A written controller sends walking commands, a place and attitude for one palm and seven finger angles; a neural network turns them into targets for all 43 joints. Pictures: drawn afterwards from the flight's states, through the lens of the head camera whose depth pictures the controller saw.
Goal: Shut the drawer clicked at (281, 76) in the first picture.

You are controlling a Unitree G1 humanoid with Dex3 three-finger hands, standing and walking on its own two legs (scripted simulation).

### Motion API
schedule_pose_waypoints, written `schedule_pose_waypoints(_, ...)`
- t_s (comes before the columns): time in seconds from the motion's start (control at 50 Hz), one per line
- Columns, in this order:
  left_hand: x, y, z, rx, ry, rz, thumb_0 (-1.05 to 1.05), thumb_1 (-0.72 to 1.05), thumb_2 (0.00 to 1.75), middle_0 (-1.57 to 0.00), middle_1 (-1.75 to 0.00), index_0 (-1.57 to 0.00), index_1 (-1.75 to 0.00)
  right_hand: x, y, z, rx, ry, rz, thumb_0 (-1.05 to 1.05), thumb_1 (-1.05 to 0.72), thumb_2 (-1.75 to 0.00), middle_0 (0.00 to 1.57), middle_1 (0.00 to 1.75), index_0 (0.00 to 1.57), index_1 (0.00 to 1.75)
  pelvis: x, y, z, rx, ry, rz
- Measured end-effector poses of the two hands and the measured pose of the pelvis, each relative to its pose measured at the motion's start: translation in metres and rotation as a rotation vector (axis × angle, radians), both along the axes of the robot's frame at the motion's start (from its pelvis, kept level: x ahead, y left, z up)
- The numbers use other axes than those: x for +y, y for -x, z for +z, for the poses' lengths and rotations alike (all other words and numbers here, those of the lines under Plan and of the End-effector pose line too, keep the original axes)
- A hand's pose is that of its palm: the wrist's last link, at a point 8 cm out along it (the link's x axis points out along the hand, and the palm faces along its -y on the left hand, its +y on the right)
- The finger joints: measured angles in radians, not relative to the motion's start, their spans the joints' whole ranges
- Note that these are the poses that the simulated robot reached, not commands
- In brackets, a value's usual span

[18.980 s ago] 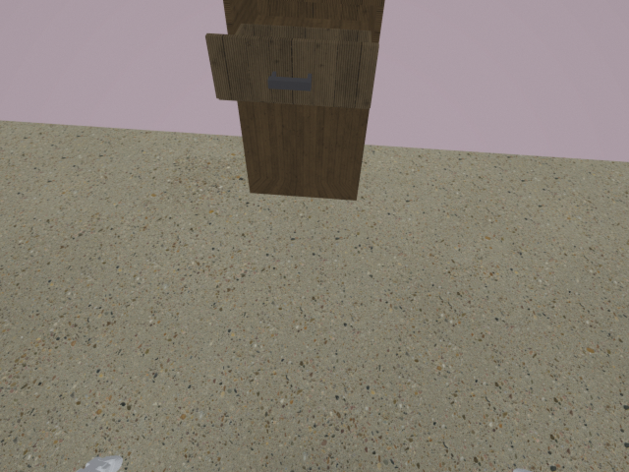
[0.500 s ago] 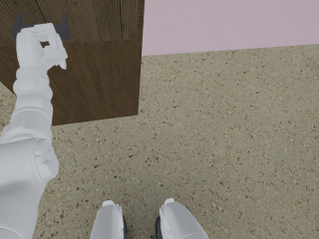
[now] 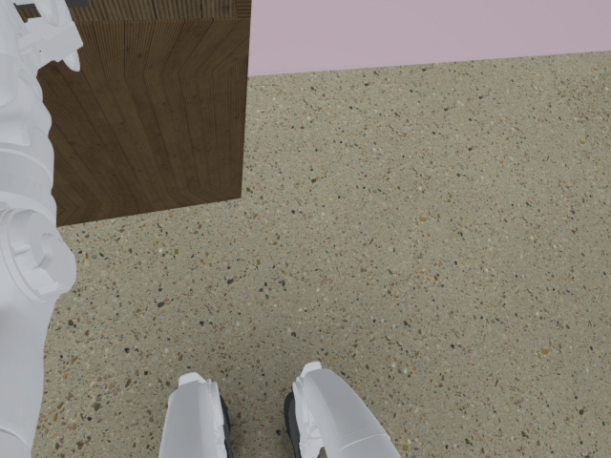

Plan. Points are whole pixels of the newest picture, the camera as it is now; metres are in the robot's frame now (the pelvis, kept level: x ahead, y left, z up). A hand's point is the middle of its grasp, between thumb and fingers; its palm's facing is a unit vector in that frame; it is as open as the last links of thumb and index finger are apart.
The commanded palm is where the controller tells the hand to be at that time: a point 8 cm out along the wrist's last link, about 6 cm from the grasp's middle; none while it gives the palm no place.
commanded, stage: push the drawer shut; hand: left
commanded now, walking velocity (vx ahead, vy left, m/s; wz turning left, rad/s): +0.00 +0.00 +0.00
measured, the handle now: out of the picture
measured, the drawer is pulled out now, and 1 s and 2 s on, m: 0.00 0.00 0.00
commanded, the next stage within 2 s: pull the fist back off the drawer in 0.28 s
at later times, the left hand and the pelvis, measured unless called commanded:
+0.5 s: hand (55, 21) +0.60 +0.18 +0.09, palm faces +0.09 -1.00 -0.04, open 3.4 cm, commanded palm +0.63 +0.18 +0.09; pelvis -0.03 +0.01 -0.01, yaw -1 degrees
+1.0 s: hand (71, 29) +0.60 +0.17 +0.09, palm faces +0.11 -0.99 -0.01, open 3.2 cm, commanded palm +0.57 +0.18 +0.09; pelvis -0.01 +0.01 +0.00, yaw +0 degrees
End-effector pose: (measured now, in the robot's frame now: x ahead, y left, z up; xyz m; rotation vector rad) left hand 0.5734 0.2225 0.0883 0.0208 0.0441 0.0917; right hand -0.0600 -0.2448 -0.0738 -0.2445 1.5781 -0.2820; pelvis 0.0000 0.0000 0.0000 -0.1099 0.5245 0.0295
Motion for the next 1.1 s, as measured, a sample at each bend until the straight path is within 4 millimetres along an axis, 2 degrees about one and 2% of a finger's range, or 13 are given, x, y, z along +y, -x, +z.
schedule_pose_waypoints(0.26,0.008,-0.003,0.002,-0.003,-0.010,0.005,0.03,0.62,0.91,-1.40,-1.60,-1.40,-1.60,0.005,0.020,0.000,0.005,0.032,0.007,0.00,-0.91,-0.90,0.20,0.30,0.20,0.30,0.001,0.014,-0.010,0.016,0.022,0.010)
schedule_pose_waypoints(0.54,0.009,-0.004,0.005,-0.002,-0.013,-0.002,0.07,0.61,0.90,-1.40,-1.60,-1.40,-1.60,0.016,0.039,0.000,-0.005,0.044,0.008,0.00,-0.91,-0.90,0.20,0.30,0.20,0.30,0.008,0.027,-0.014,0.026,0.032,0.008)
schedule_pose_waypoints(0.7,0.008,-0.003,0.004,-0.003,-0.010,0.003,0.06,0.63,0.90,-1.40,-1.60,-1.40,-1.60,0.021,0.042,-0.001,0.007,0.028,0.009,0.00,-0.91,-0.90,0.20,0.30,0.20,0.30,0.010,0.028,-0.016,0.028,0.033,0.009)
schedule_pose_waypoints(0.88,0.000,0.001,0.002,-0.005,-0.001,0.015,0.04,0.72,0.89,-1.40,-1.60,-1.40,-1.60,0.017,0.028,-0.001,-0.001,-0.003,0.009,0.00,-0.91,-0.90,0.20,0.30,0.20,0.30,0.008,0.020,-0.009,0.020,0.021,0.008)
schedule_pose_waypoints(1.1,-0.004,0.007,0.002,-0.002,-0.007,0.028,0.01,0.85,0.89,-1.40,-1.60,-1.40,-1.60,0.003,-0.015,0.001,-0.050,-0.037,0.016,0.00,-0.91,-0.90,0.20,0.30,0.20,0.30,0.002,-0.004,0.008,-0.010,-0.008,-0.008)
